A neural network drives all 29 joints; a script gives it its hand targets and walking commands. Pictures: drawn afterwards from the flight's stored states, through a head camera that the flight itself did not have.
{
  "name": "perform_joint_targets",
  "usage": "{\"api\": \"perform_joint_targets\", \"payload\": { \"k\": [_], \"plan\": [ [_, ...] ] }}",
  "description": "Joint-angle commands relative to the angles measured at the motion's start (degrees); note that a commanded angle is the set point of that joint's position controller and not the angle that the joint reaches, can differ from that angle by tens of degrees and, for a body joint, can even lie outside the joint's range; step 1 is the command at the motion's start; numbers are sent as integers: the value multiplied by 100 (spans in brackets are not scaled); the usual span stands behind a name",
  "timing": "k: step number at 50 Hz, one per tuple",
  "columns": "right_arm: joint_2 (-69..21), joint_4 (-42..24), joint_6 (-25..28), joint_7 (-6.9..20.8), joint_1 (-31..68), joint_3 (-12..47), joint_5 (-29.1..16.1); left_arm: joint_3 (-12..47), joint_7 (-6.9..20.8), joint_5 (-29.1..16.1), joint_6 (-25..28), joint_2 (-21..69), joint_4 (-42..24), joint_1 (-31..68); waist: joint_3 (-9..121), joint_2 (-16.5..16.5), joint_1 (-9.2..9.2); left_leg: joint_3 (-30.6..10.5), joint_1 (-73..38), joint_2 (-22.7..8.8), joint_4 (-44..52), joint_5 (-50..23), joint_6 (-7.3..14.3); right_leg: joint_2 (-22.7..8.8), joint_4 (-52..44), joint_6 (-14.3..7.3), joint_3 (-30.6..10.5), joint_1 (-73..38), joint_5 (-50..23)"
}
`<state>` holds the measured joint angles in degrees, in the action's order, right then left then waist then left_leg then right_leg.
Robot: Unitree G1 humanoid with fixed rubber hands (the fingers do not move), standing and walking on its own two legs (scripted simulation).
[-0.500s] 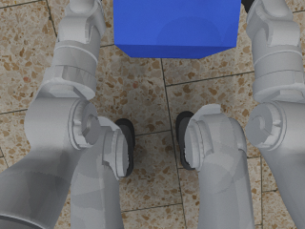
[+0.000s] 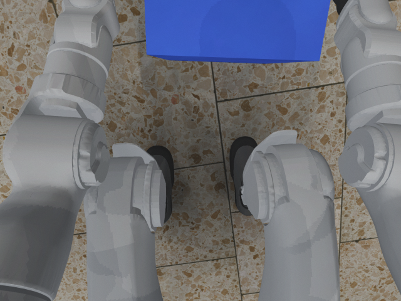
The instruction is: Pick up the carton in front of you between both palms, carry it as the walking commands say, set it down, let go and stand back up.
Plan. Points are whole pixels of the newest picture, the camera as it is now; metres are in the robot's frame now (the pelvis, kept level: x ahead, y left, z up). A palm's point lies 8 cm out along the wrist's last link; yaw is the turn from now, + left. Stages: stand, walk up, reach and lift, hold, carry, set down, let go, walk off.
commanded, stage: set down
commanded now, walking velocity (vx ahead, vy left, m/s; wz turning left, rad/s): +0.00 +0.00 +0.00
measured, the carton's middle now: out of the picture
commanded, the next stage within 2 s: let go in 1.20 s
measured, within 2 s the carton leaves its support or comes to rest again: neither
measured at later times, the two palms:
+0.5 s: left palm out of the picture +0.57 +0.11 -0.05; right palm out of the picture +0.52 -0.26 -0.05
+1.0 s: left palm out of the picture +0.57 +0.12 +0.09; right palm out of the picture +0.52 -0.27 +0.10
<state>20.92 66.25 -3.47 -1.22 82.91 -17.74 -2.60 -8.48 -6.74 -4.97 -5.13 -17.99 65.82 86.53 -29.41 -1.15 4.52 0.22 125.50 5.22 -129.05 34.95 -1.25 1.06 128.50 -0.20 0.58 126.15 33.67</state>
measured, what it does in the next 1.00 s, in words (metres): rises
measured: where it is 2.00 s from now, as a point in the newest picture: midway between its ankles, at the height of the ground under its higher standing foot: (202, 193)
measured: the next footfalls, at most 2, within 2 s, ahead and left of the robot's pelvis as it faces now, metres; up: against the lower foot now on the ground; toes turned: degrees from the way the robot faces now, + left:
none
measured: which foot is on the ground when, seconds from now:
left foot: down 0.00-1.00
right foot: down 0.00-1.00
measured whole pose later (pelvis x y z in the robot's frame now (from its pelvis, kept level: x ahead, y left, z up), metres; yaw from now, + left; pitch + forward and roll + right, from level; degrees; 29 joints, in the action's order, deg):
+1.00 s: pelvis +0.03 +0.00 +0.19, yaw -1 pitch +47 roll +1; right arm 19.4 49.1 -10.0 0.9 65.0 -17.4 -4.6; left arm -12.8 -6.1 -1.7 -11.7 -14.1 48.8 68.0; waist 2.5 -1.5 3.8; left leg -1.0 106.6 3.3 -87.2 27.4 -0.8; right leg 2.6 87.0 -0.2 -1.3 108.0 25.7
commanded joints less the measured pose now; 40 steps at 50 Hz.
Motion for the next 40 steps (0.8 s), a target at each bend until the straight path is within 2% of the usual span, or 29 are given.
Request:
{"api": "perform_joint_targets", "payload": {
  "k": [1,4,7,10,14,16,21,27,34,40],
  "plan": [
    [1208,-654,354,-178,1596,437,-602,538,-79,-615,250,-650,-810,1687,7154,-265,448,-99,-2875,-163,657,-2219,-92,-52,-804,94,-118,-2980,-2661],
    [1144,-658,348,-150,1428,749,-963,744,-43,-866,251,-652,-959,1586,7571,-235,420,-18,-2868,-180,632,-2245,-90,-61,-816,99,-137,-3314,-2860],
    [1102,-687,271,-144,1161,872,-1136,716,-44,-882,203,-682,-991,1308,7926,-196,329,93,-2896,-175,712,-2097,-91,-32,-918,113,-135,-3639,-2835],
    [1127,-913,178,-185,957,846,-1139,533,-97,-730,123,-717,-1200,1065,8551,-155,231,213,-3024,-122,899,-1916,-82,8,-1103,121,-99,-4124,-2836],
    [1117,-1619,-52,-288,896,720,-991,238,-212,-476,-82,-771,-1826,910,9363,30,177,346,-3297,-17,1308,-1726,0,100,-1518,135,29,-4667,-2744],
    [1051,-1744,-206,-316,814,622,-868,82,-238,-335,-221,-747,-1846,823,9149,83,169,368,-3193,18,1570,-1503,41,125,-1783,141,69,-4529,-2499],
    [701,-1517,-300,-252,576,451,-572,-246,-134,-36,-281,-470,-1411,555,8048,108,108,305,-2659,17,2116,-1118,58,129,-2322,168,47,-3774,-1971],
    [622,-1495,-288,-157,382,283,-397,-393,-59,156,-262,-369,-1324,404,8244,86,96,282,-2836,11,2671,-1202,24,168,-2829,212,85,-3811,-2003],
    [781,-2043,-438,-64,150,131,-341,-303,-71,150,-427,-344,-1977,314,9341,-77,194,303,-3809,62,3293,-1673,-21,253,-3441,210,199,-4493,-2481],
    [814,-2444,-588,56,-128,73,-344,-318,-60,188,-590,-299,-2418,47,9751,-127,166,297,-4508,91,3887,-2093,-33,296,-4030,221,224,-5047,-2901]
  ]
}}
